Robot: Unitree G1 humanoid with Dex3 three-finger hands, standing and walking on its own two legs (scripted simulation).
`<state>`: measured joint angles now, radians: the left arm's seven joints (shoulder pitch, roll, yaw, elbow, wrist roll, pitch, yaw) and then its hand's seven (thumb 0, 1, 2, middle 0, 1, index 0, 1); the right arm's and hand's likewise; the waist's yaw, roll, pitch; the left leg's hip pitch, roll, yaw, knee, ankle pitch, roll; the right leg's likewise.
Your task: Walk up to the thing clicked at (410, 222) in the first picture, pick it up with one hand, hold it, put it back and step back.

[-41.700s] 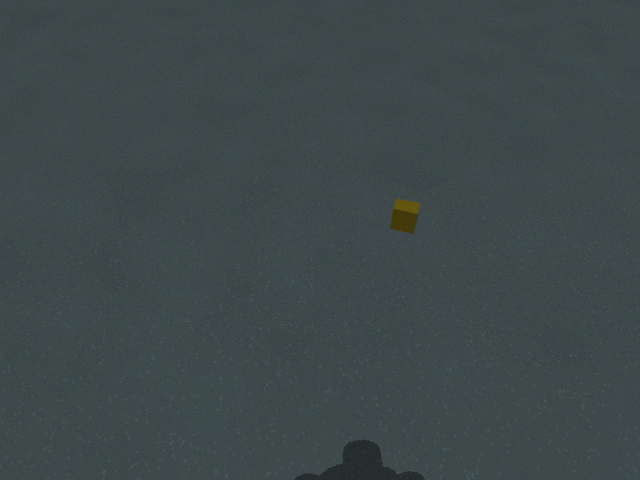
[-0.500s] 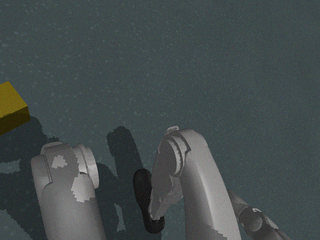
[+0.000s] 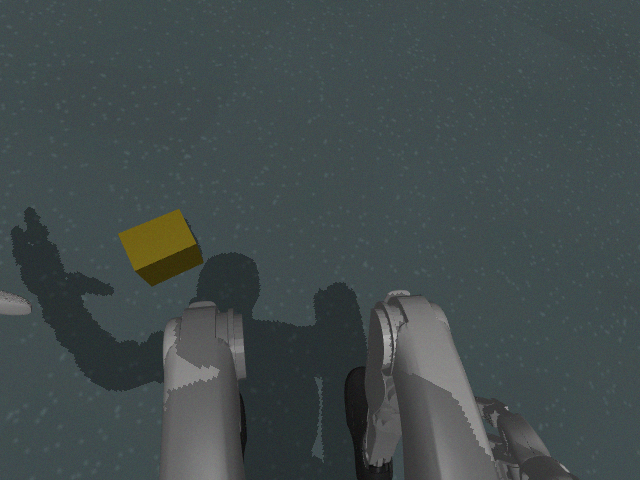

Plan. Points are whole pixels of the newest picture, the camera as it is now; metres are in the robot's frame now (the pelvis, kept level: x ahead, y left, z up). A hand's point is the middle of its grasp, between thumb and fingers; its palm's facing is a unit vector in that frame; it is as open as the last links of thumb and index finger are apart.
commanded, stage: home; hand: left
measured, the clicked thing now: (164, 249) +0.46 +0.25 -0.31
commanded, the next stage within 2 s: none
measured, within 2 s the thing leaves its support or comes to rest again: neither
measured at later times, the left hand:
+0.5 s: hand out of the picture +0.28 +0.28 +0.13, palm faces +0.26 -0.87 -0.42, open 17.7 cm
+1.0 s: hand out of the picture +0.24 +0.21 +0.30, palm faces +0.23 -0.92 -0.30, open 17.7 cm
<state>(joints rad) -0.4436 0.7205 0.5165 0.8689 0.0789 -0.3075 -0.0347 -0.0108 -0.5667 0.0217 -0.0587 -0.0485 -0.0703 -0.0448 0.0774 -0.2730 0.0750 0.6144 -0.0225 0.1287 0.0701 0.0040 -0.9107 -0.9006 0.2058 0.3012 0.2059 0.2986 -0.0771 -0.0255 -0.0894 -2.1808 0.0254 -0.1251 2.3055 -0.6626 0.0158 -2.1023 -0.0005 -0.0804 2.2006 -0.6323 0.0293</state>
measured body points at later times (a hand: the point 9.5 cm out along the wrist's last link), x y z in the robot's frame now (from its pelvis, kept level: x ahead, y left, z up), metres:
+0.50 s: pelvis +0.05 -0.01 +0.23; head +0.17 +0.03 +0.66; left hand +0.26 +0.33 +0.16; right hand +0.26 -0.25 +0.13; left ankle +0.09 +0.12 -0.33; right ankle +0.12 -0.13 -0.33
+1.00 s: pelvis +0.10 +0.00 +0.35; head +0.11 +0.01 +0.80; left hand +0.22 +0.25 +0.32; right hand +0.28 -0.21 +0.28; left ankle +0.09 +0.12 -0.33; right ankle +0.12 -0.13 -0.33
